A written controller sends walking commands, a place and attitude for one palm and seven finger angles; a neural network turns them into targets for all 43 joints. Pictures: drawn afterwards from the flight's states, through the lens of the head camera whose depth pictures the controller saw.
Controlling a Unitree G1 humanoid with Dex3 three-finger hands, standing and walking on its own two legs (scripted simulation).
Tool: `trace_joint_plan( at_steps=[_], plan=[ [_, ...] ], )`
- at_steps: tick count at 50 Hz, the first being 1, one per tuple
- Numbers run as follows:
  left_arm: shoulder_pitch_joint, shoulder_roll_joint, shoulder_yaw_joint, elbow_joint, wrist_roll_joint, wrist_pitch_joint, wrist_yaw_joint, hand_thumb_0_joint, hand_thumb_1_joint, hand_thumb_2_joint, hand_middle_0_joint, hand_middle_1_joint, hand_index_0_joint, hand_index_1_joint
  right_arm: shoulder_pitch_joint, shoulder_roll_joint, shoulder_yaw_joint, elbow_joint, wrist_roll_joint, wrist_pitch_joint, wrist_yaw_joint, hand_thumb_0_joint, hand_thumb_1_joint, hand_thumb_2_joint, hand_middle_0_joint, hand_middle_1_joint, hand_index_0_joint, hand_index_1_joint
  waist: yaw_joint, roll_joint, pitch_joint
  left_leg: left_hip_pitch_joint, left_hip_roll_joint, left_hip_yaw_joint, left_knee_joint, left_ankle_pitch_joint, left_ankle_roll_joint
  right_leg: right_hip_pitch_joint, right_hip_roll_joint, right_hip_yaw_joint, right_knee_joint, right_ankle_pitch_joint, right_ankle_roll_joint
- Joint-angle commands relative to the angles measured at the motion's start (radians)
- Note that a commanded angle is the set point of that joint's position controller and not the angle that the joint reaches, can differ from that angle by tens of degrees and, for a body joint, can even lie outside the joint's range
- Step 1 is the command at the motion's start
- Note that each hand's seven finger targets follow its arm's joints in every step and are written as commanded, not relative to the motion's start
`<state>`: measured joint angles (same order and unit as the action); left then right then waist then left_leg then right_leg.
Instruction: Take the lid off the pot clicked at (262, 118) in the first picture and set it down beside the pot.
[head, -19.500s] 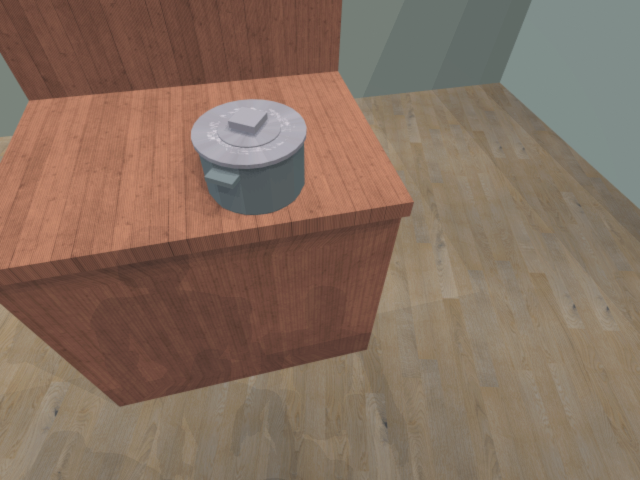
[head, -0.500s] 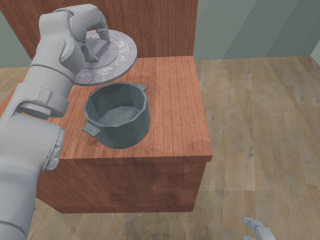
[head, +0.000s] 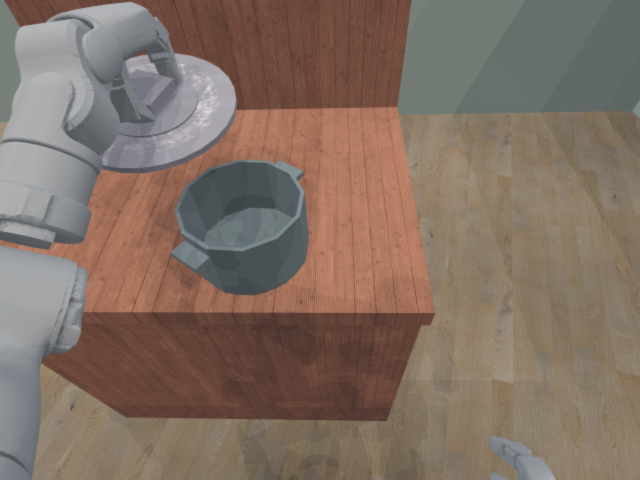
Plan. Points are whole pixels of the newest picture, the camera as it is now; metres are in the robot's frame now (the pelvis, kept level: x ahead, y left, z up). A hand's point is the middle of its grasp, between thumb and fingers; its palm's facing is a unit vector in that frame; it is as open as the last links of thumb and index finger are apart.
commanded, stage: move the lid sideways beside the pot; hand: left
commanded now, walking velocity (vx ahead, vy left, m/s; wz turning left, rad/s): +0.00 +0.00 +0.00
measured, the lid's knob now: (145, 91) +0.49 +0.22 +0.24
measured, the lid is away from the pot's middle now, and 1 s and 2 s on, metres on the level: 0.08 0.21 0.23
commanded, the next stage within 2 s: lower the lid onto the table in 1.34 s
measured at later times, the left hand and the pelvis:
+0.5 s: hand (70, 98) +0.44 +0.27 +0.26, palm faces -0.20 -0.10 -0.97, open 8.6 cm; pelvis -0.01 +0.00 +0.00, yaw +0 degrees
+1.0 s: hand (13, 105) +0.44 +0.33 +0.26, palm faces -0.22 -0.14 -0.97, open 8.6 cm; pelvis +0.00 +0.00 +0.00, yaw +0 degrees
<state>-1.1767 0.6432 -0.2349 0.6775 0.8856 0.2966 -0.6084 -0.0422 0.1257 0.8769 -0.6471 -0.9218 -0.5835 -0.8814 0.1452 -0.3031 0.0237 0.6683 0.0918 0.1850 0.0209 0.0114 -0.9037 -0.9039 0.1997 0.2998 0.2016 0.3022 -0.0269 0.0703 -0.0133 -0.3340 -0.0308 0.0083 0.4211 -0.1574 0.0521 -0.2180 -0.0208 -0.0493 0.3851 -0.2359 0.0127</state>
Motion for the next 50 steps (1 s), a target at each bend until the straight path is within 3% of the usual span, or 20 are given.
trace_joint_plan(
  at_steps=[1,3,5,6,10,11,15,17,20,21,22,25,27,33,36,40,41,43,46,50],
  plan=[
    [-0.599,0.263,0.107,-0.188,0.035,0.001,0.046,0.000,0.531,1.060,-0.796,-1.011,-0.780,-0.989,-0.056,-0.128,-0.041,-0.118,0.001,-0.036,0.000,0.000,-0.900,-0.900,0.200,0.300,0.200,0.300,-0.021,-0.026,-0.469,0.390,-0.018,-0.053,0.017,0.353,0.024,-0.033,0.079,-0.001,-0.018,0.261,-0.053],
    [-0.583,0.312,0.148,-0.202,0.036,-0.018,0.051,0.000,0.531,1.060,-0.796,-1.011,-0.780,-0.989,-0.062,-0.136,-0.042,-0.125,0.003,-0.030,-0.006,0.000,-0.900,-0.900,0.200,0.300,0.200,0.300,-0.010,-0.035,-0.449,0.361,-0.023,-0.049,0.020,0.298,0.031,-0.013,0.073,0.002,-0.032,0.256,-0.056],
    [-0.596,0.268,0.096,-0.150,0.014,-0.012,0.044,0.000,0.531,1.060,-0.796,-1.011,-0.780,-0.989,-0.076,-0.140,-0.043,-0.105,0.001,-0.038,-0.004,0.000,-0.900,-0.900,0.200,0.300,0.200,0.300,-0.005,0.001,-0.426,0.349,-0.033,-0.070,0.020,0.338,0.019,-0.061,0.066,-0.017,-0.040,0.257,-0.061],
    [-0.575,0.249,0.093,-0.144,0.028,-0.009,0.043,0.000,0.531,1.060,-0.796,-1.011,-0.780,-0.989,-0.048,-0.129,-0.041,-0.107,0.005,-0.027,-0.007,0.000,-0.900,-0.900,0.200,0.300,0.200,0.300,-0.027,-0.053,-0.419,0.368,-0.014,-0.055,0.009,0.302,0.025,-0.055,0.079,-0.009,-0.034,0.221,-0.052],
    [-0.644,0.395,0.169,-0.119,0.021,-0.023,0.044,0.000,0.531,1.060,-0.796,-1.011,-0.780,-0.989,-0.079,-0.156,-0.040,-0.092,-0.002,-0.035,-0.013,0.000,-0.900,-0.900,0.200,0.300,0.200,0.300,0.009,-0.008,-0.442,0.321,-0.036,-0.067,0.014,0.309,0.018,-0.048,0.057,-0.018,-0.037,0.252,-0.061],
    [-0.642,0.316,0.112,-0.180,0.035,-0.029,0.042,0.000,0.531,1.060,-0.796,-1.011,-0.780,-0.989,-0.053,-0.133,-0.039,-0.114,0.005,-0.027,-0.012,0.000,-0.900,-0.900,0.200,0.300,0.200,0.300,-0.024,0.006,-0.479,0.388,-0.018,-0.049,0.012,0.305,0.025,-0.043,0.076,-0.003,-0.024,0.219,-0.052],
    [-0.606,0.372,0.148,-0.088,0.021,-0.046,0.044,0.000,0.531,1.060,-0.796,-1.011,-0.780,-0.989,-0.059,-0.150,-0.041,-0.090,0.002,-0.036,-0.013,0.000,-0.900,-0.900,0.200,0.300,0.200,0.300,0.001,0.011,-0.424,0.331,-0.032,-0.072,0.016,0.299,0.017,-0.074,0.065,-0.026,-0.046,0.212,-0.062],
    [-0.531,0.334,0.138,-0.052,0.032,-0.060,0.041,0.000,0.531,1.060,-0.796,-1.011,-0.780,-0.989,-0.012,-0.140,-0.040,-0.100,0.013,-0.019,-0.019,0.000,-0.900,-0.900,0.200,0.300,0.200,0.300,-0.022,-0.051,-0.360,0.311,-0.013,-0.051,0.009,0.227,0.029,-0.062,0.081,-0.017,-0.053,0.177,-0.051],
    [-0.641,0.420,0.166,-0.096,0.022,-0.063,0.041,0.000,0.531,1.060,-0.796,-1.011,-0.780,-0.989,-0.060,-0.159,-0.043,-0.088,0.004,-0.033,-0.015,0.000,-0.900,-0.900,0.200,0.300,0.200,0.300,0.005,0.027,-0.441,0.332,-0.031,-0.074,0.016,0.296,0.015,-0.074,0.059,-0.027,-0.040,0.209,-0.061],
    [-0.617,0.348,0.121,-0.146,0.035,-0.067,0.040,0.000,0.531,1.060,-0.796,-1.011,-0.780,-0.989,-0.021,-0.139,-0.043,-0.105,0.011,-0.023,-0.015,0.000,-0.900,-0.900,0.200,0.300,0.200,0.300,-0.029,0.033,-0.458,0.388,-0.010,-0.056,0.013,0.283,0.025,-0.068,0.081,-0.011,-0.032,0.171,-0.052],
    [-0.568,0.390,0.171,-0.105,0.038,-0.083,0.045,0.000,0.531,1.060,-0.796,-1.011,-0.780,-0.989,-0.007,-0.146,-0.045,-0.101,0.011,-0.019,-0.020,0.000,-0.900,-0.900,0.200,0.300,0.200,0.300,-0.020,0.006,-0.398,0.347,-0.011,-0.058,0.018,0.244,0.030,-0.067,0.084,-0.014,-0.056,0.165,-0.055],
    [-0.606,0.489,0.213,-0.072,0.023,-0.092,0.039,0.000,0.531,1.060,-0.796,-1.011,-0.780,-0.989,-0.038,-0.164,-0.043,-0.086,0.006,-0.030,-0.021,0.000,-0.900,-0.900,0.200,0.300,0.200,0.300,0.004,0.025,-0.429,0.320,-0.030,-0.067,0.022,0.293,0.021,-0.056,0.061,-0.025,-0.042,0.222,-0.061],
    [-0.555,0.402,0.169,-0.091,0.032,-0.107,0.037,0.000,0.531,1.060,-0.796,-1.011,-0.780,-0.989,0.001,-0.148,-0.045,-0.102,0.016,-0.012,-0.023,0.000,-0.900,-0.900,0.200,0.300,0.200,0.300,-0.025,0.004,-0.382,0.335,-0.009,-0.055,0.018,0.243,0.032,-0.066,0.083,-0.018,-0.056,0.171,-0.051],
    [-0.549,0.491,0.214,-0.072,0.041,-0.134,0.039,0.000,0.531,1.060,-0.796,-1.011,-0.780,-0.989,0.019,-0.162,-0.043,-0.096,0.019,-0.008,-0.029,0.000,-0.900,-0.900,0.200,0.300,0.200,0.300,-0.020,0.013,-0.401,0.323,-0.011,-0.045,0.019,0.225,0.035,-0.043,0.080,-0.012,-0.051,0.179,-0.052],
    [-0.621,0.415,0.144,-0.105,0.033,-0.130,0.036,0.000,0.531,1.060,-0.796,-1.011,-0.780,-0.989,0.025,-0.154,-0.048,-0.082,0.020,-0.014,-0.027,0.000,-0.900,-0.900,0.200,0.300,0.200,0.300,-0.039,0.066,-0.416,0.390,0.000,-0.058,0.015,0.258,0.029,-0.083,0.086,-0.019,-0.052,0.146,-0.051],
    [-0.598,0.622,0.292,0.000,0.029,-0.153,0.039,0.000,0.531,1.060,-0.796,-1.011,-0.780,-0.989,0.007,-0.182,-0.044,-0.067,0.006,-0.033,-0.034,0.000,-0.900,-0.900,0.200,0.300,0.200,0.300,0.007,0.042,-0.444,0.324,-0.026,-0.068,0.035,0.316,0.026,-0.055,0.063,-0.031,-0.039,0.234,-0.061],
    [-0.563,0.566,0.260,-0.016,0.047,-0.156,0.036,0.000,0.531,1.060,-0.796,-1.011,-0.780,-0.989,0.050,-0.165,-0.045,-0.076,0.012,-0.015,-0.033,0.000,-0.900,-0.900,0.200,0.300,0.200,0.300,-0.023,0.020,-0.471,0.357,-0.003,-0.042,0.034,0.304,0.034,-0.029,0.082,-0.011,-0.019,0.213,-0.046],
    [-0.512,0.602,0.298,-0.010,0.047,-0.182,0.038,0.000,0.531,1.060,-0.796,-1.011,-0.780,-0.989,0.049,-0.170,-0.048,-0.091,0.017,-0.006,-0.032,0.000,-0.900,-0.900,0.200,0.300,0.200,0.300,-0.012,-0.005,-0.436,0.307,-0.012,-0.035,0.045,0.279,0.041,-0.003,0.076,-0.005,-0.032,0.247,-0.047],
    [-0.507,0.508,0.206,0.038,0.044,-0.167,0.027,0.000,0.531,1.060,-0.796,-1.011,-0.780,-0.989,0.059,-0.162,-0.049,-0.080,0.021,0.000,-0.026,0.000,-0.900,-0.900,0.200,0.300,0.200,0.300,-0.036,0.027,-0.384,0.324,0.002,-0.032,0.043,0.312,0.035,-0.055,0.080,-0.013,-0.031,0.230,-0.043],
    [-0.563,0.622,0.266,0.023,0.036,-0.182,0.029,0.000,0.531,1.060,-0.796,-1.011,-0.780,-0.989,0.035,-0.182,-0.047,-0.073,0.015,-0.011,-0.029,0.000,-0.900,-0.900,0.200,0.300,0.200,0.300,-0.011,0.073,-0.415,0.326,-0.011,-0.051,0.051,0.369,0.030,-0.062,0.066,-0.030,-0.030,0.277,-0.053]
  ],
)
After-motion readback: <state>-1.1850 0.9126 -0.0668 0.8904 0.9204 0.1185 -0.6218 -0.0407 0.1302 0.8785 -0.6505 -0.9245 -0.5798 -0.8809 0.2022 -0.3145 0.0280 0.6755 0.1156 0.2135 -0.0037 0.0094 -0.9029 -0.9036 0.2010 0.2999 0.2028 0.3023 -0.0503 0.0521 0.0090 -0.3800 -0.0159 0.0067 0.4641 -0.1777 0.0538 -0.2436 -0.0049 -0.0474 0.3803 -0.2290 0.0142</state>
